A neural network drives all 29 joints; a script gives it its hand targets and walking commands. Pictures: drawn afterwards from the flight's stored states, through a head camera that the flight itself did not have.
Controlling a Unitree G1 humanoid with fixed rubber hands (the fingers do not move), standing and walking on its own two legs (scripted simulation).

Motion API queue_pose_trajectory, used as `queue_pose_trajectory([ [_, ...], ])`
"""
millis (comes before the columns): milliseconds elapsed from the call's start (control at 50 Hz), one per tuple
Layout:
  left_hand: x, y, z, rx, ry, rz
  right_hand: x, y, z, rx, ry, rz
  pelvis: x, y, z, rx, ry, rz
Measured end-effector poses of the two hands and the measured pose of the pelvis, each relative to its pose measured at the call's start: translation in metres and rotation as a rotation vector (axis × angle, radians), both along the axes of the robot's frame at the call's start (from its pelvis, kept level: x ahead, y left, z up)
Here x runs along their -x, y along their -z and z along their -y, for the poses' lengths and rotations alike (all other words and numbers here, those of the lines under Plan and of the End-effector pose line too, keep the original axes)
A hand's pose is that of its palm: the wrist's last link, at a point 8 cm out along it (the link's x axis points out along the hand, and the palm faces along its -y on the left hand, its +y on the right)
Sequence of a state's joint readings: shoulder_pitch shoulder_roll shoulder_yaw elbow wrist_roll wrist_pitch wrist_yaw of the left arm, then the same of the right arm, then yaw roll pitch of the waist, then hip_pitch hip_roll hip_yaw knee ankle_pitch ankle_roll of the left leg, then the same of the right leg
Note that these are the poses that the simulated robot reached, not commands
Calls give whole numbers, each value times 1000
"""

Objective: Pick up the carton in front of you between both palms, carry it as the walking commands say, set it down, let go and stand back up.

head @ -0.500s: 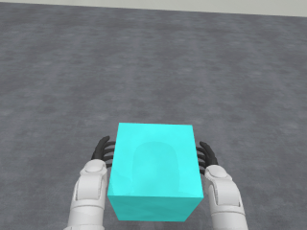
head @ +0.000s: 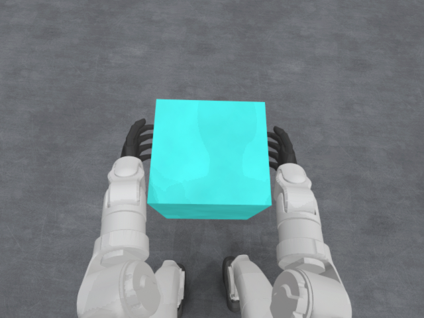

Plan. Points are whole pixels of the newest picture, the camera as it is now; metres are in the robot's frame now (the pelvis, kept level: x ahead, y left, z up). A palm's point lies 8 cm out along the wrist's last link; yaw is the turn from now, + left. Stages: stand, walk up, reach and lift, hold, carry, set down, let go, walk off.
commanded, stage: set down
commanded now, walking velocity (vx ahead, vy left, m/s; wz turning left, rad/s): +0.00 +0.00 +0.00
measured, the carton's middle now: (208, 168) +0.41 -0.01 -0.13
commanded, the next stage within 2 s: none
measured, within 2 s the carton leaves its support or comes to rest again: rests again in 1.84 s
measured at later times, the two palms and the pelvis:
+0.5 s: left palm (156, 159) +0.46 +0.13 -0.19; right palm (270, 162) +0.45 -0.17 -0.20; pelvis +0.00 +0.00 -0.12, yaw +1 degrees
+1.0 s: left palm (173, 170) +0.48 +0.10 -0.36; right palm (265, 167) +0.48 -0.20 -0.36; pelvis -0.03 -0.01 -0.24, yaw +3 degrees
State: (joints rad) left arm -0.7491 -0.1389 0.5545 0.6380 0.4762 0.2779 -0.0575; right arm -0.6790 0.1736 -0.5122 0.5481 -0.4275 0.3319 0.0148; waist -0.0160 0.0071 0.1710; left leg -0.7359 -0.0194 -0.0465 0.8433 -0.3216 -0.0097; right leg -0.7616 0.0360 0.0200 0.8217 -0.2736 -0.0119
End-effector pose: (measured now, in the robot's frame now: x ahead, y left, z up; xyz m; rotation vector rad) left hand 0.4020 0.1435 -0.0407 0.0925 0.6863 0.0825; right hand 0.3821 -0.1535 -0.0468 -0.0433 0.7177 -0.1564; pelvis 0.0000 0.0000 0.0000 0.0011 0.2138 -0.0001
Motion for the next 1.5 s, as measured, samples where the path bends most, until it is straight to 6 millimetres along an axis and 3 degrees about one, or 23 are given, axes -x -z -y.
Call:
queue_pose_trajectory([
  [80, -12, 50, -1, 28, -21, 34, -15, 46, 0, -6, 3, 35, 6, 23, 4, -5, -7, -149],
  [140, -24, 74, 3, 58, -20, 62, -22, 71, 3, -19, 34, 65, 6, 41, 6, -7, -11, -252],
  [420, -53, 125, 16, 72, -61, 46, -54, 131, 16, -53, 27, 47, -2, 101, -3, -10, -11, -487],
  [520, -57, 162, 18, 69, -74, 27, -65, 163, 19, -34, 0, 26, 3, 125, -5, -17, -14, -540],
  [660, -58, 224, 23, 84, -95, 9, -70, 223, 24, -31, -12, 7, 13, 166, -4, -20, -23, -609],
  [900, -82, 277, 41, 79, -94, 40, -97, 277, 42, -35, -20, 38, 30, 226, 2, -36, -24, -602],
  [1120, -85, 365, 46, 62, -114, -20, -108, 366, 47, -6, -77, -26, 38, 267, 8, -60, -30, -597],
  [1260, -108, 400, 57, 81, -109, 32, -129, 399, 59, -7, -65, 28, 40, 297, 10, -65, -33, -548],
  [1400, -100, 446, 60, 52, -111, -56, -133, 440, 62, 15, -115, -62, 34, 315, 11, -76, -25, -538],
  [1500, -101, 460, 56, 74, -143, -43, -134, 460, 58, -1, -119, -54, 33, 327, 10, -85, -30, -498],
])
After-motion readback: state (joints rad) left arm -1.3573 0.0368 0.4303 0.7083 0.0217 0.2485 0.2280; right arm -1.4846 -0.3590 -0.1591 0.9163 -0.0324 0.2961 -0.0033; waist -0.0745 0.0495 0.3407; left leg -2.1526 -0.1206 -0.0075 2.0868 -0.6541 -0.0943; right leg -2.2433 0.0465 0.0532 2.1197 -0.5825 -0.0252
